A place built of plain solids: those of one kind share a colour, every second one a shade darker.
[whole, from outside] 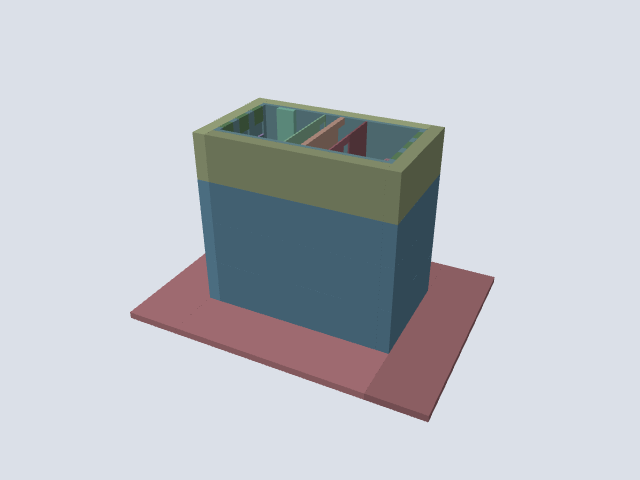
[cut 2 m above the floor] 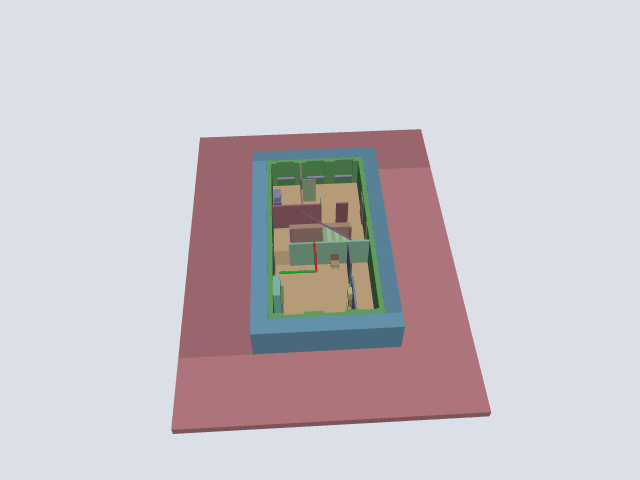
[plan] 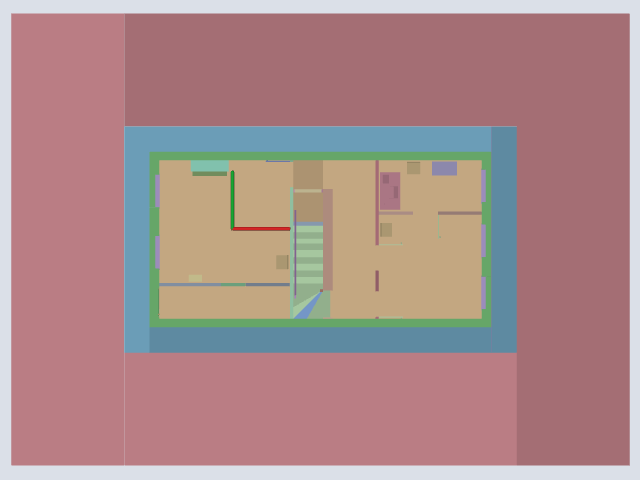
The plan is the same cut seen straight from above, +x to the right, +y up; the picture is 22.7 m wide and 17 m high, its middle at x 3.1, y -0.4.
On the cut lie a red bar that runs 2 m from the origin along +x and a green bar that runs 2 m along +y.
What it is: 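A canal house whose stairs wind out of a door and run across the house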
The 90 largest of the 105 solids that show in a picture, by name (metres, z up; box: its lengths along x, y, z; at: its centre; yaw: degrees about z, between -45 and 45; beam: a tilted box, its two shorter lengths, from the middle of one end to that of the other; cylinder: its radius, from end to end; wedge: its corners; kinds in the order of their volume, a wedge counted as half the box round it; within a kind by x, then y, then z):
{
 "wall_fill_storey_1": {"box": [0.9, 8.02, 3.52], "at": [-3.39, -0.38, 1.49]},
 "wall_fill_storey_2": {"box": [0.9, 8.02, 3.17], "at": [-3.39, -0.38, 4.83]},
 "wall_fill_storey_3": {"box": [0.9, 8.02, 2.98], "at": [-3.39, -0.38, 7.91]},
 "wall_fill_storey_4": {"box": [12.1, 0.9, 3.52], "at": [3.12, -3.94, 1.49]},
 "wall_fill_storey_5": {"box": [12.1, 0.9, 3.17], "at": [3.12, -3.94, 4.83]},
 "wall_fill_storey_6": {"box": [12.1, 0.9, 2.98], "at": [3.12, -3.94, 7.91]},
 "wall_fill_storey_7": {"box": [12.1, 0.9, 3.52], "at": [3.12, 3.17, 1.49]},
 "wall_fill_storey_8": {"box": [0.9, 8.02, 3.52], "at": [9.62, -0.38, 1.49]},
 "wall_fill_storey_9": {"box": [0.9, 8.02, 3.17], "at": [9.62, -0.38, 4.83]},
 "wall_fill_storey_10": {"box": [0.9, 8.02, 2.98], "at": [9.62, -0.38, 7.91]},
 "ground_garden_1": {"box": [4.0, 16.02, 0.5], "at": [-5.84, -0.38, -0.27]},
 "ground_garden_2": {"box": [13.9, 4.0, 0.5], "at": [3.12, -6.39, -0.27]},
 "ground_garden_3": {"box": [13.9, 4.0, 0.5], "at": [3.12, 5.62, -0.27]},
 "ground_garden_4": {"box": [4.0, 16.02, 0.5], "at": [12.07, -0.38, -0.27]},
 "wall_fill_attic_1": {"box": [0.9, 8.02, 3.24], "at": [-3.39, -0.38, 11.02]},
 "wall_fill_attic_2": {"box": [12.1, 0.9, 3.24], "at": [3.12, -3.94, 11.02]},
 "wall_fill_attic_3": {"box": [12.1, 0.9, 3.24], "at": [3.12, 3.17, 11.02]},
 "wall_fill_attic_4": {"box": [0.9, 8.02, 3.24], "at": [9.62, -0.38, 11.02]},
 "wall_storey_1": {"box": [0.2, 1.15, 1.88], "at": [-2.84, -0.83, 1.54]},
 "wall_storey_2": {"box": [0.2, 1.15, 1.88], "at": [-2.84, 1.34, 1.54]},
 "wall_storey_3": {"box": [0.3, 1.0, 2.2], "at": [-2.79, -2.62, 1.1]},
 "wall_storey_4": {"box": [0.34, 0.71, 3.52], "at": [-2.77, -1.76, 1.49]},
 "wall_storey_5": {"box": [0.34, 1.02, 3.52], "at": [-2.77, 0.25, 1.49]},
 "wall_storey_6": {"box": [0.34, 0.81, 3.52], "at": [-2.77, 2.32, 1.49]},
 "wall_storey_7": {"box": [12.1, 0.3, 3.52], "at": [3.12, -3.34, 1.49]},
 "wall_storey_8": {"box": [12.1, 0.3, 3.52], "at": [3.12, 2.58, 1.49]},
 "wall_storey_9": {"box": [0.34, 0.65, 3.52], "at": [9.0, -3.17, 1.49]},
 "wall_storey_10": {"box": [0.34, 1.15, 0.87], "at": [9.0, -2.27, 0.16]},
 "wall_storey_11": {"box": [0.34, 0.69, 3.52], "at": [9.0, -1.35, 1.49]},
 "wall_storey_12": {"box": [0.34, 1.15, 0.87], "at": [9.0, -0.43, 0.16]},
 "wall_storey_13": {"box": [0.34, 0.8, 3.52], "at": [9.0, 0.55, 1.49]},
 "wall_storey_14": {"box": [0.34, 1.15, 0.87], "at": [9.0, 1.52, 0.16]},
 "wall_storey_15": {"box": [0.34, 0.63, 3.52], "at": [9.0, 2.41, 1.49]},
 "wall_storey_16": {"box": [0.2, 1.15, 1.88], "at": [9.07, -2.27, 1.54]},
 "wall_storey_17": {"box": [0.2, 1.15, 1.88], "at": [9.07, -0.43, 1.54]},
 "wall_storey_18": {"box": [0.2, 1.15, 1.88], "at": [9.07, 1.52, 1.54]},
 "wall_attic_1": {"box": [0.2, 1.15, 1.0], "at": [-2.84, 1.49, 11.07]},
 "wall_attic_2": {"box": [0.34, 0.72, 3.24], "at": [-2.77, -1.32, 11.02]},
 "wall_attic_3": {"box": [0.34, 0.72, 3.24], "at": [-2.77, 0.55, 11.02]},
 "wall_attic_4": {"box": [0.34, 0.66, 3.24], "at": [-2.77, 2.39, 11.02]},
 "wall_attic_5": {"box": [12.1, 0.3, 3.24], "at": [3.12, -3.34, 11.02]},
 "wall_attic_6": {"box": [12.1, 0.3, 3.24], "at": [3.12, 2.58, 11.02]},
 "floor_storey_1": {"box": [4.76, 5.62, 0.27], "at": [-0.22, -0.38, -0.14]},
 "floor_storey_2": {"box": [1.05, 2.18, 0.27], "at": [2.68, 1.34, -0.14]},
 "floor_storey_3": {"box": [5.63, 5.62, 0.27], "at": [6.02, -0.38, -0.14]},
 "wall_spine_1": {"box": [0.35, 4.6, 2.97], "at": [3.38, -0.89, 11.15]},
 "wall_spine_2": {"box": [0.35, 3.6, 3.25], "at": [3.38, -0.39, 1.62]},
 "wall_spine_3": {"box": [0.35, 1.01, 0.47], "at": [3.38, 1.92, 12.4]},
 "step_stair_1": {"wedge": [[2.15, -3.19, 0.3], [2.15, -3.19, 0.62], [2.15, -2.75, 0.3], [2.15, -2.75, 0.62], [3.1, -2.25, 0.3], [3.1, -2.25, 0.62], [3.1, -2.2, 0.3], [3.1, -2.2, 0.62]]},
 "step_stair_2": {"wedge": [[2.15, -2.78, 0.51], [2.15, -2.78, 0.83], [2.15, -2.14, 0.51], [2.15, -2.14, 0.83], [3.1, -2.24, 0.51], [3.1, -2.24, 0.83], [3.1, -2.14, 0.51], [3.1, -2.14, 0.83]]},
 "step_stair_3": {"wedge": [[2.6, -3.19, 0.1], [2.6, -3.19, 0.41], [3.14, -2.24, 0.1], [3.14, -2.24, 0.41], [3.23, -3.19, 0.1], [3.23, -3.19, 0.41], [3.23, -2.24, 0.1], [3.23, -2.24, 0.41]]},
 "step_stair_4": {"box": [1.05, 0.26, 0.32], "at": [2.68, -2.04, 0.88]},
 "step_stair_5": {"box": [1.05, 0.26, 0.32], "at": [2.68, -1.81, 1.08]},
 "step_stair_6": {"box": [1.05, 0.26, 0.32], "at": [2.68, -1.58, 1.29]},
 "step_stair_7": {"box": [1.05, 0.26, 0.32], "at": [2.68, -1.35, 1.5]},
 "step_stair_8": {"box": [1.05, 0.26, 0.32], "at": [2.68, -1.12, 1.7]},
 "step_stair_9": {"box": [1.05, 0.26, 0.32], "at": [2.68, -0.88, 1.91]},
 "step_stair_10": {"box": [1.05, 0.26, 0.32], "at": [2.68, -0.65, 2.12]},
 "step_stair_11": {"box": [1.05, 0.32, 2.42], "at": [2.68, -0.42, -1.81]},
 "step_stair_12": {"box": [1.05, 0.32, 2.62], "at": [2.68, -0.2, -1.71]},
 "step_stair_13": {"box": [1.05, 0.32, 2.82], "at": [2.68, 0.03, -1.61]},
 "step_stair_14": {"box": [0.26, 1.05, 0.26], "at": [3.33, -2.67, 0.08]},
 "wall_partS_1": {"box": [0.12, 4.66, 3.25], "at": [2.1, -0.86, 1.62]},
 "wall_partS_2": {"box": [0.12, 4.69, 2.97], "at": [2.1, -0.85, 11.15]},
 "wall_partS_3": {"box": [0.12, 0.87, 0.47], "at": [2.1, 1.93, 12.4]},
 "wall_breastf_1": {"box": [1.34, 0.4, 3.25], "at": [-0.8, 2.23, 1.62]},
 "wall_breastf_2": {"box": [1.34, 0.4, 2.97], "at": [-0.8, 2.23, 11.15]},
 "wall_partN_1": {"box": [0.12, 1.95, 2.97], "at": [5.12, -2.22, 11.15]},
 "wall_partN_2": {"box": [0.12, 0.74, 3.25], "at": [5.12, -1.85, 1.62]},
 "wall_partN_3": {"box": [0.12, 0.87, 0.47], "at": [5.12, -0.81, 12.4]},
 "wall_partN_4": {"box": [0.12, 3.01, 3.25], "at": [5.12, 0.92, 1.62]},
 "wall_partN_5": {"box": [0.12, 2.8, 2.97], "at": [5.12, 1.02, 11.15]},
 "wall_head_attic_1": {"box": [0.34, 1.15, 1.07], "at": [-2.77, -2.25, 12.1]},
 "wall_head_attic_2": {"box": [0.34, 1.15, 1.07], "at": [-2.77, -0.38, 12.1]},
 "wall_head_attic_3": {"box": [0.34, 1.15, 1.07], "at": [-2.77, 1.49, 12.1]},
 "wall_head_attic_4": {"box": [0.34, 1.15, 1.07], "at": [9.0, -2.25, 12.1]},
 "wall_head_attic_5": {"box": [0.34, 1.15, 1.07], "at": [9.0, -0.38, 12.1]},
 "wall_roomf_1": {"box": [2.18, 0.12, 3.25], "at": [-1.5, -1.98, 1.62]},
 "wall_roomf_2": {"box": [1.57, 0.12, 3.25], "at": [1.25, -1.98, 1.62]},
 "wall_roomb_1": {"box": [1.22, 0.12, 3.25], "at": [5.79, 0.55, 1.62]},
 "wall_roomb_2": {"box": [1.55, 0.12, 3.25], "at": [8.05, 0.55, 1.62]},
 "floor_stair_hda_1": {"box": [1.05, 0.15, 3.02], "at": [2.68, 0.17, -1.51]},
 "rail_stair_1": {"wedge": [[2.19, -2.35, 1.73], [2.19, -2.35, 1.81], [2.19, 0.66, 4.43], [2.19, 0.66, 4.51], [2.25, -2.35, 1.73], [2.25, -2.35, 1.81], [2.25, 0.66, 4.43], [2.25, 0.66, 4.51]]},
 "strongbox_1": {"box": [0.89, 0.5, 0.05], "at": [7.51, 2.13, 0.18]},
 "strongbox_2": {"box": [0.79, 0.41, 0.44], "at": [7.51, 2.13, 0.43]},
 "step_stair_w1t02a_1": {"wedge": [[2.15, -3.19, 0.3], [2.15, -3.19, 0.62], [2.63, -3.19, 0.3], [2.63, -3.19, 0.62], [3.1, -2.24, 0.3], [3.1, -2.24, 0.62], [3.18, -2.24, 0.3], [3.18, -2.24, 0.62]]},
 "door_leaf_partN_1": {"box": [0.86, 0.04, 2.06], "at": [5.61, -3.13, 1.03]},
 "door_leaf_roomb_1": {"box": [0.04, 0.85, 2.06], "at": [7.3, 0.07, 1.03]},
 "longcase_clock_1": {"box": [0.47, 0.25, 0.5], "at": [-1.31, -1.76, 1.65]},
 "writing_desk_1": {"box": [0.72, 1.33, 0.03], "at": [5.58, 1.34, 0.76]}
}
